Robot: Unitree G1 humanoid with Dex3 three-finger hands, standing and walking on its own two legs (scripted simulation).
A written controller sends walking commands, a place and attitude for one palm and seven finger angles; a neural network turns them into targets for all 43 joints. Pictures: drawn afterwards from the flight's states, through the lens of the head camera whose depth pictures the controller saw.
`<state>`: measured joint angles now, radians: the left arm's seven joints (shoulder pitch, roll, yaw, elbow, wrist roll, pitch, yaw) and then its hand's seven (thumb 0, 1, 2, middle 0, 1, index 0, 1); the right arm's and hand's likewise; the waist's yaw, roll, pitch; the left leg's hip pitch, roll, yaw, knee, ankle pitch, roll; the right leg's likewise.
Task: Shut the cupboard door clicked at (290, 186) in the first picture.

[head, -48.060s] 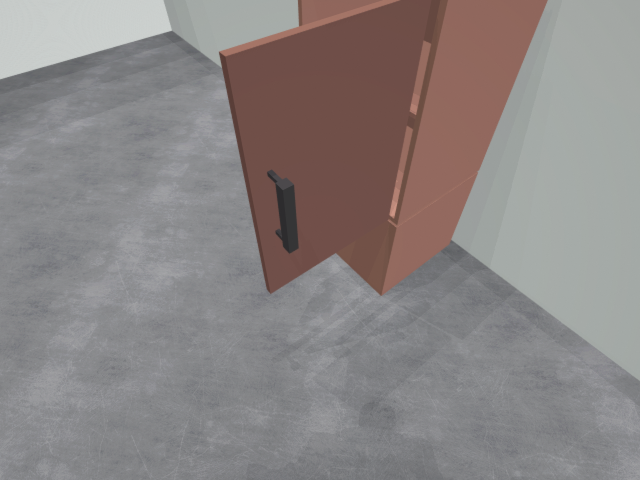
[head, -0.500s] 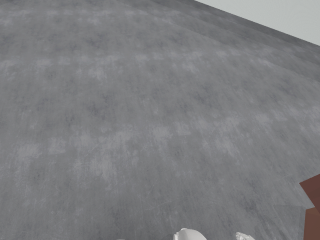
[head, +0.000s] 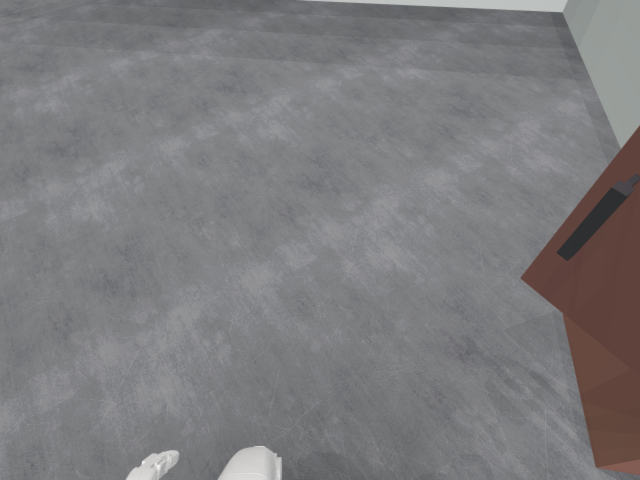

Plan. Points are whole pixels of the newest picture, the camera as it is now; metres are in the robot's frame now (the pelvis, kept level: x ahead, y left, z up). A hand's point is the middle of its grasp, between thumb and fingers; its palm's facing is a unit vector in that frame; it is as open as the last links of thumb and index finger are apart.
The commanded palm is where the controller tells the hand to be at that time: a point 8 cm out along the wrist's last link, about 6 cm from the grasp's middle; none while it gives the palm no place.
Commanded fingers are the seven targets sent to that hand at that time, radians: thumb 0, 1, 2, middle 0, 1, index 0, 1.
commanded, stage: turn to face it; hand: left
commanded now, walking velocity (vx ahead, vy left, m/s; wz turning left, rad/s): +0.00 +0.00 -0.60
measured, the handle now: (597, 218) +0.53 -0.45 -0.06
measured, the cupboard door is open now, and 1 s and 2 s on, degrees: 46 46 46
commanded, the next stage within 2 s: take the last steps up to it in 1.38 s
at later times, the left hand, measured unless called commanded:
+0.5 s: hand (168, 457) +0.16 +0.24 -0.17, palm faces -0.24 -0.95 -0.21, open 7.4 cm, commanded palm none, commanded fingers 0.00 0.90 0.90 -0.20 -0.30 -0.20 -0.30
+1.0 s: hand (240, 412) +0.23 +0.14 -0.17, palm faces -0.54 -0.82 -0.21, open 7.4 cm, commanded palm none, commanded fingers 0.00 0.90 0.90 -0.20 -0.30 -0.20 -0.30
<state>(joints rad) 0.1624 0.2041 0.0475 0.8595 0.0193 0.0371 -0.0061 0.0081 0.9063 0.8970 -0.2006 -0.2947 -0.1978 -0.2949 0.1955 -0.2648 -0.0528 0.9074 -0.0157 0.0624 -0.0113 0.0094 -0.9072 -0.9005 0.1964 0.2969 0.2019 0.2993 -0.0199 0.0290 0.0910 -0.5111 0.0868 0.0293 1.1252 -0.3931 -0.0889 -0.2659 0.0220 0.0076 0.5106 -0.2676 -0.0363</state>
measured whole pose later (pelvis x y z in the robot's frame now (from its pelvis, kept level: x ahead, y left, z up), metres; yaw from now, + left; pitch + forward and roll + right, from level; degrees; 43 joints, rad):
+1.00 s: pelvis +0.05 +0.03 +0.00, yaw -34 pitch +2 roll +0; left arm 0.19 0.23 0.05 0.88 0.03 0.05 -0.02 0.01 0.90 0.90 -0.20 -0.30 -0.20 -0.30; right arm 0.17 -0.24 -0.04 0.87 -0.01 0.04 -0.01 0.01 -0.91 -0.90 0.20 0.30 0.20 0.30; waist 0.01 -0.03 0.06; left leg -0.39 0.05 0.03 0.74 -0.38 -0.08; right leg -0.30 0.03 0.10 0.53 -0.26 0.01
